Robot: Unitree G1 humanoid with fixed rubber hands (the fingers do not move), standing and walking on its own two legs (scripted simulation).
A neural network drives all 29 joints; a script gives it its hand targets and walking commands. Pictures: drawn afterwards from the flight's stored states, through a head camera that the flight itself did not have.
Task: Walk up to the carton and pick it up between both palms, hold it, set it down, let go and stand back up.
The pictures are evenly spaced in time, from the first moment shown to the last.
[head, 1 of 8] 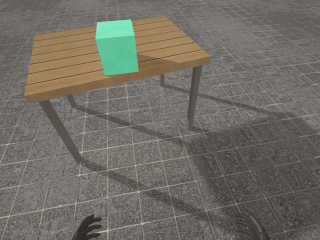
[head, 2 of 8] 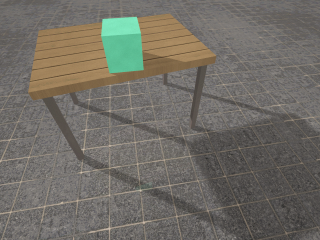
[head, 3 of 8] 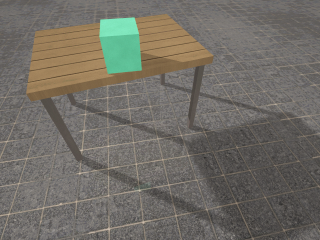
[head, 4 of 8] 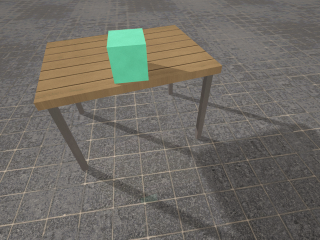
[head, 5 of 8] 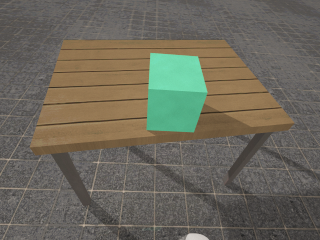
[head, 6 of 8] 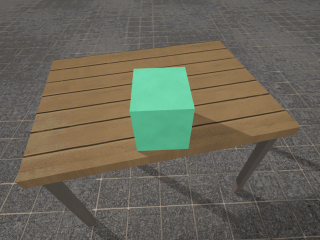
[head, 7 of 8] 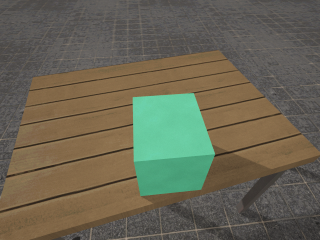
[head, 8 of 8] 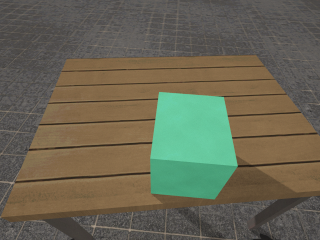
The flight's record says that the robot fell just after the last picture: no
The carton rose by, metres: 0.00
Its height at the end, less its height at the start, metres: +0.00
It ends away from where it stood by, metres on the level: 0.00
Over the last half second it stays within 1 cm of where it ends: yes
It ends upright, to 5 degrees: yes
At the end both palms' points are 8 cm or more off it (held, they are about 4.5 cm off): yes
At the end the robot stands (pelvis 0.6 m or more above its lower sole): yes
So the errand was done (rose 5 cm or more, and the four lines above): no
